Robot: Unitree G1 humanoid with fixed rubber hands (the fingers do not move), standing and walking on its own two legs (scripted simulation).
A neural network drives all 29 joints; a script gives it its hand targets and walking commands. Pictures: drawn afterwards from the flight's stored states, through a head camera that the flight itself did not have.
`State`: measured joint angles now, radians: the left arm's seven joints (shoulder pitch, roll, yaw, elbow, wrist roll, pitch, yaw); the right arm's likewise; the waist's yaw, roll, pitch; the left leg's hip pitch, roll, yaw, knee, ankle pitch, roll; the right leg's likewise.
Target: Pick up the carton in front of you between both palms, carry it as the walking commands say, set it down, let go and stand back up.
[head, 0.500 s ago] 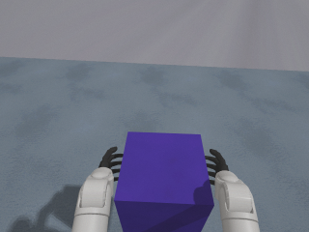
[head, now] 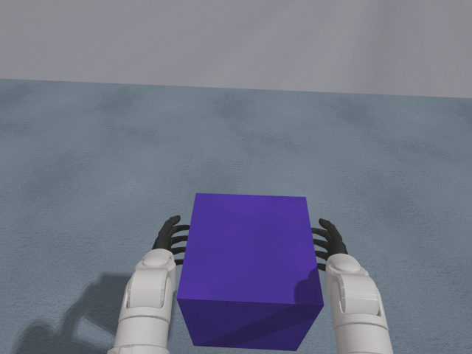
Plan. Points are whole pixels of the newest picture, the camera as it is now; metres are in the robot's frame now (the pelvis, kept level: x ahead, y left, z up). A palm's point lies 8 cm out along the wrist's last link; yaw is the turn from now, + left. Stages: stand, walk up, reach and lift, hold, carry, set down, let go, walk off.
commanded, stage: carry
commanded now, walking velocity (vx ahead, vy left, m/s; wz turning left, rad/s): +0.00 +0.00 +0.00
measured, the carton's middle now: (247, 274) +0.31 +0.00 -0.05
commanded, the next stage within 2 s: hold in 0.10 s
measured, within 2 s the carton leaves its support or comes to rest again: neither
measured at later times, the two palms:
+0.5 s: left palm (173, 251) +0.30 +0.13 +0.04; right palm (344, 268) +0.28 -0.16 +0.04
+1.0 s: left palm (192, 276) +0.37 +0.13 -0.17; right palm (316, 289) +0.34 -0.17 -0.17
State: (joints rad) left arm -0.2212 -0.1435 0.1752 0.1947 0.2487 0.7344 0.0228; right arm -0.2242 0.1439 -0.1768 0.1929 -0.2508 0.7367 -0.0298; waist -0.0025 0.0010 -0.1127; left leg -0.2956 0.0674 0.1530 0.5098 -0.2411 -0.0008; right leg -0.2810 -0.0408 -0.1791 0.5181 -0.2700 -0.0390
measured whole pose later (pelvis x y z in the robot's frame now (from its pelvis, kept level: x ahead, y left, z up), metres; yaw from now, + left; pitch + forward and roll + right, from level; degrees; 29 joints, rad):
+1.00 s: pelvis -0.05 +0.03 -0.09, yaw -7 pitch +30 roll +0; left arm -0.68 -0.14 0.42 0.49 0.23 0.20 0.05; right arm -0.72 0.08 -0.41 0.53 -0.24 0.20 -0.01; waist 0.01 0.01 0.04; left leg -1.22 -0.07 -0.05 1.08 -0.37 0.00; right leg -1.24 0.07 0.07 1.07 -0.35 0.01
